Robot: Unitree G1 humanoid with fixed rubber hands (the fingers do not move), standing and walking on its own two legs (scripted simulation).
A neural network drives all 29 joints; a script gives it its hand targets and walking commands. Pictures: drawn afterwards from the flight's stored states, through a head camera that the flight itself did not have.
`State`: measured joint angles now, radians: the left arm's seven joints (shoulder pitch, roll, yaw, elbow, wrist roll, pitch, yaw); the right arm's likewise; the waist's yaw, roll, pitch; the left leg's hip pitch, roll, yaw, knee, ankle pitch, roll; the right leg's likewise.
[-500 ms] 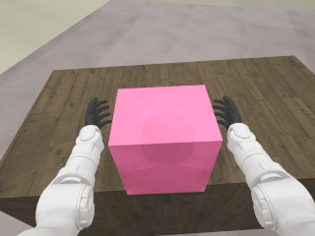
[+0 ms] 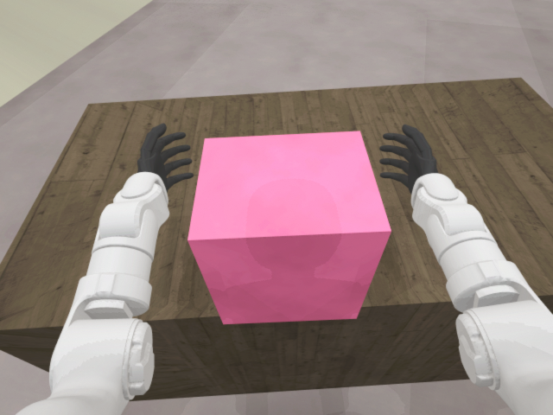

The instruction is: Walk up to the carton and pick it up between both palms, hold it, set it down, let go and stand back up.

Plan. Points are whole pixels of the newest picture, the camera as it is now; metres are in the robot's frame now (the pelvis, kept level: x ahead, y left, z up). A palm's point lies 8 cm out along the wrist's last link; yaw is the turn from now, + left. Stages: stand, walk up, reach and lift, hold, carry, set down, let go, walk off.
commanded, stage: set down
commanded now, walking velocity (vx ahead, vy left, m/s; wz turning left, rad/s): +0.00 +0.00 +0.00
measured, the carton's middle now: (286, 235) +0.39 +0.01 +0.02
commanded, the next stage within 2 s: none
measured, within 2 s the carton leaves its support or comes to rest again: neither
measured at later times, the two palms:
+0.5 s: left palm (141, 199) +0.38 +0.20 +0.14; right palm (433, 212) +0.37 -0.20 +0.10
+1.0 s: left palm (129, 269) +0.32 +0.23 +0.06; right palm (454, 275) +0.30 -0.23 +0.04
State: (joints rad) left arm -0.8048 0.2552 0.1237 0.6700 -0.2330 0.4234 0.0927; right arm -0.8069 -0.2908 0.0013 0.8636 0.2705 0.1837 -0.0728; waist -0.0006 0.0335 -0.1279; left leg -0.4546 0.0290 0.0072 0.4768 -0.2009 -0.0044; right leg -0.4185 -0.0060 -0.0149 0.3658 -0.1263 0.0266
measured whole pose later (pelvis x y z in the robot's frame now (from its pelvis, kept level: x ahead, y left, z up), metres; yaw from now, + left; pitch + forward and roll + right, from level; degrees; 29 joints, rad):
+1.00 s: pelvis -0.02 +0.00 +0.00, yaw +0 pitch +7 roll -1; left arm -0.31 0.27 0.11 0.40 -0.22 0.20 0.04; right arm -0.24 -0.30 -0.03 0.49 0.27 0.08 0.00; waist 0.00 0.00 -0.08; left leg -0.40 0.03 0.01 0.47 -0.19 0.00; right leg -0.37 -0.01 -0.01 0.37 -0.11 0.02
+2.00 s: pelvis +0.00 +0.00 +0.00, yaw +0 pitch +3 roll -1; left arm 0.05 0.25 0.02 0.50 -0.22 -0.15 0.02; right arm 0.11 -0.26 0.04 0.51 0.27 -0.26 0.01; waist 0.00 0.01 0.02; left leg -0.30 0.03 0.01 0.46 -0.22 0.00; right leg -0.27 -0.01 -0.02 0.37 -0.15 0.02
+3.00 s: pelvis +0.02 -0.01 +0.00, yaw +0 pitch +1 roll -1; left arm 0.14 0.21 0.02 0.51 -0.06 0.11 0.01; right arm 0.14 -0.25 0.02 0.77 0.14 -0.25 0.01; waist 0.00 0.02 0.08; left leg -0.22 0.03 0.01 0.44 -0.23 0.00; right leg -0.20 -0.01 -0.02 0.37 -0.18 0.01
